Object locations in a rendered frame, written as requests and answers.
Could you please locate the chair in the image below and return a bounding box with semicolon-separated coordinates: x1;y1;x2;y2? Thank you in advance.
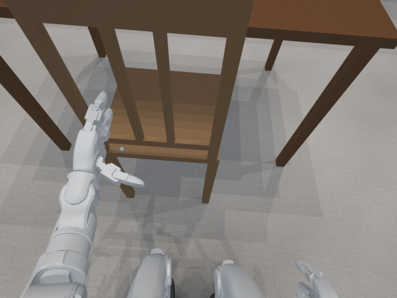
3;0;254;204

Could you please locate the left robot thigh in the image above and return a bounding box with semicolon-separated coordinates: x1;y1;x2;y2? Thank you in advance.
127;253;172;298

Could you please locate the robot thigh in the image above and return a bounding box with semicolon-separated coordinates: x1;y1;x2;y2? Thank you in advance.
127;253;172;298
214;263;265;298

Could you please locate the right robot hand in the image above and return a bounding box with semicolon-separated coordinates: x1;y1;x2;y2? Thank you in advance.
293;260;339;298

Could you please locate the left robot upper arm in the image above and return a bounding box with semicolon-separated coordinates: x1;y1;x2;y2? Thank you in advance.
22;282;87;298

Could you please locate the left robot hand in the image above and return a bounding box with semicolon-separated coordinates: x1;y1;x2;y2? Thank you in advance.
73;91;145;187

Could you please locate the left robot forearm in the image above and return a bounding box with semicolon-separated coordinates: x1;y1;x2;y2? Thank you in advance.
19;171;100;298

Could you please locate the table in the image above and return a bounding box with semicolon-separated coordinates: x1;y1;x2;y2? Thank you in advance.
0;0;397;167

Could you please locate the right robot thigh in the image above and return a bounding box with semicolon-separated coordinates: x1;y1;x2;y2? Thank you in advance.
214;263;265;298

